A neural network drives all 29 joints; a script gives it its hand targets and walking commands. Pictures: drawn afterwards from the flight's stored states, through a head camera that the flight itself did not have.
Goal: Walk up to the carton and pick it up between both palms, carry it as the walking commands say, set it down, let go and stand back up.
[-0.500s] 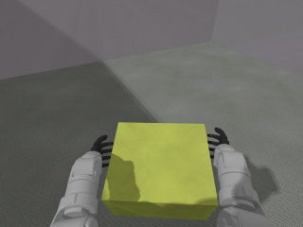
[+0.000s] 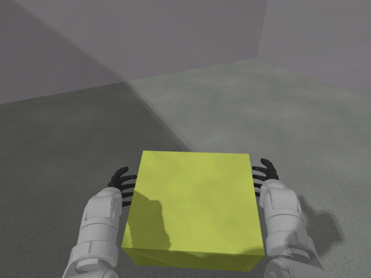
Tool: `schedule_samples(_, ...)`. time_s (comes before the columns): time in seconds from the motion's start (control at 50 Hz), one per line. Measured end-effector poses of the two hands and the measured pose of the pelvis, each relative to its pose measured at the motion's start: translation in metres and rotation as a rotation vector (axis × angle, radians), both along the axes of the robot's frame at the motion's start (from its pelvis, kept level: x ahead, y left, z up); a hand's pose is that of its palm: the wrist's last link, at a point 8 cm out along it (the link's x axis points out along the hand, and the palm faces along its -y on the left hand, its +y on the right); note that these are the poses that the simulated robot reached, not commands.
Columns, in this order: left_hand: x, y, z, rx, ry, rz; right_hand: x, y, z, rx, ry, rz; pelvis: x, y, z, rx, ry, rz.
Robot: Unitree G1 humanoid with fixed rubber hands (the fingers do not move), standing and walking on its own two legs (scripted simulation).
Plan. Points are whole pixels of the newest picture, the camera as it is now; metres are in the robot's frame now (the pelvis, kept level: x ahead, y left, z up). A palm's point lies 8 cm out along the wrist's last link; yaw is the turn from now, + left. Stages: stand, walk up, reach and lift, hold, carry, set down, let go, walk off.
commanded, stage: hold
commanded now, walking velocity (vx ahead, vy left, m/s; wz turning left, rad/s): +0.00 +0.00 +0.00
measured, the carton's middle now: (193, 208) +0.32 -0.02 -0.01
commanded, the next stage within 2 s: carry in 0.14 s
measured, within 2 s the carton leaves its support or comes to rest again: neither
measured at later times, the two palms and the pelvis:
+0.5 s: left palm (105, 163) +0.35 +0.19 +0.12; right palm (257, 157) +0.35 -0.17 +0.14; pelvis +0.01 +0.03 +0.00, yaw +1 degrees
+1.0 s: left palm (71, 161) +0.37 +0.28 +0.11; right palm (215, 143) +0.40 -0.08 +0.14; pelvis +0.02 +0.07 -0.02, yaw +7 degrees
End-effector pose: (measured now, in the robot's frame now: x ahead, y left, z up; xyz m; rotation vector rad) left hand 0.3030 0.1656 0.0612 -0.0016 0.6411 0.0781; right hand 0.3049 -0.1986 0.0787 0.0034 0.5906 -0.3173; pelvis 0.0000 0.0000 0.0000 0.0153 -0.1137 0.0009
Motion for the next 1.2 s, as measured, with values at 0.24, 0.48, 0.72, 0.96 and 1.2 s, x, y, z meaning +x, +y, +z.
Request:
schedule_samples(0.24, 0.006, -0.003, 0.0, 0.035, 0.009, -0.021, 0.005, -0.001, 0.002, -0.005, 0.006, -0.01, 0.004, 0.003, 0.0, -0.004, 0.019, 0.0)
schedule_samples(0.48, 0.047, 0.02, 0.052, 0.109, 0.007, 0.018, 0.039, 0.028, 0.051, 0.021, -0.017, -0.078, 0.007, 0.028, -0.004, -0.034, 0.126, 0.01)
schedule_samples(0.72, 0.073, 0.024, 0.09, 0.114, 0.068, 0.057, 0.076, 0.033, 0.085, 0.001, 0.046, -0.05, 0.016, 0.03, -0.01, -0.025, 0.168, 0.036)
schedule_samples(0.96, 0.069, 0.096, 0.061, 0.066, 0.134, 0.151, 0.098, 0.107, 0.064, -0.026, 0.11, 0.026, 0.023, 0.069, -0.022, -0.046, 0.184, 0.104)
schedule_samples(1.2, 0.051, 0.132, 0.042, 0.106, 0.191, 0.231, 0.109, 0.147, 0.031, 0.004, 0.17, 0.096, 0.01, 0.083, -0.022, -0.02, 0.177, 0.178)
